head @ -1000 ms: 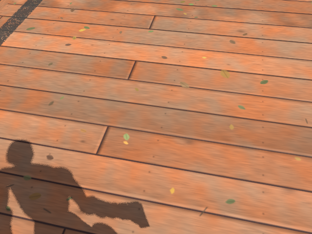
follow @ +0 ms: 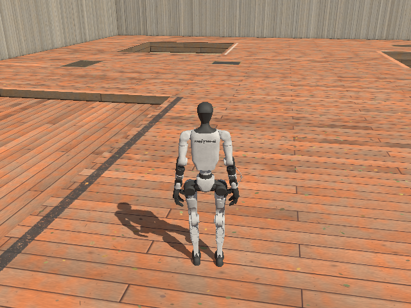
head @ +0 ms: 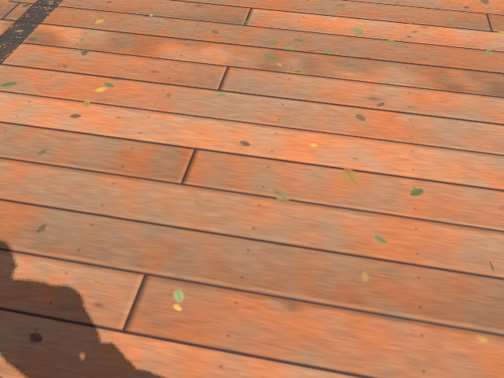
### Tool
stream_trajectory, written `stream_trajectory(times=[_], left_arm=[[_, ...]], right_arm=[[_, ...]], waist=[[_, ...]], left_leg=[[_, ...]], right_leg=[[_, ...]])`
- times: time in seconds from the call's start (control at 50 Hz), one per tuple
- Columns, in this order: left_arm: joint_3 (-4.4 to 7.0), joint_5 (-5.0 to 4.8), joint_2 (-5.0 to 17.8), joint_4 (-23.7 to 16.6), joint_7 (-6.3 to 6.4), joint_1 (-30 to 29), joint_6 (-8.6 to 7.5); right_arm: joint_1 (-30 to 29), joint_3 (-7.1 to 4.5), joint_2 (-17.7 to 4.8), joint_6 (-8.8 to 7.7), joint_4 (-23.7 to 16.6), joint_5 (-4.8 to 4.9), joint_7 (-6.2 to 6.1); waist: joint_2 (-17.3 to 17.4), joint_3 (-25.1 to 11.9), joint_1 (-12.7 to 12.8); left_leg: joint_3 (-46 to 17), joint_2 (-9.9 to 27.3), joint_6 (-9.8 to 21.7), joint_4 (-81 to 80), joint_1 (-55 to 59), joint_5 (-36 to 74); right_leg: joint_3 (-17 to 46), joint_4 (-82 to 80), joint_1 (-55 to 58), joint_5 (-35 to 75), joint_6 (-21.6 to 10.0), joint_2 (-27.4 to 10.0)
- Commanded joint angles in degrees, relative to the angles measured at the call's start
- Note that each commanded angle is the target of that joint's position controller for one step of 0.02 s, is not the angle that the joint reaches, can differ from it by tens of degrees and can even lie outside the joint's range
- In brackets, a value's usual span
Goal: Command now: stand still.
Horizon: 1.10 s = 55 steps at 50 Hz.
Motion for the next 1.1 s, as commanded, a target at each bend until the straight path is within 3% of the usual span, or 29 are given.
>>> stream_trajectory(times=[0.02, 0.44, 1.1], left_arm=[[0.52, 0.03, 4.3, -0.1, 0.22, 3.5, -0.14], [0.14, 0.01, 2.9, 1.7, 0.37, 5.5, 0.23], [0.03, -0.07, 1.6, 2.3, 0.44, 8.3, 0.26]], right_arm=[[3.8, -0.53, -3.9, -0.18, -0.1, 0.01, -0.24], [5.9, -0.2, -2.3, -0.2, 2.0, -0.03, -0.45], [8.7, -0.17, -1.3, -0.68, 1.9, 0.06, -0.46]], waist=[[0.1, 1.7, -0.1], [0.2, 3.2, 0.0], [0.3, 3.7, -0.1]], left_leg=[[-7.9, 8.0, 0.0, -3.5, 0.6, 8.9], [-8.6, 8.1, 0.0, -4.5, -0.4, 6.6], [-9.5, 8.3, 0.1, -5.4, 0.1, 8.1]], right_leg=[[5.7, -3.4, -2.5, 8.9, -1.8, -5.9], [5.2, -3.7, -2.7, 6.4, -1.6, -5.6], [4.4, -2.8, -3.4, 5.5, -0.6, -5.6]])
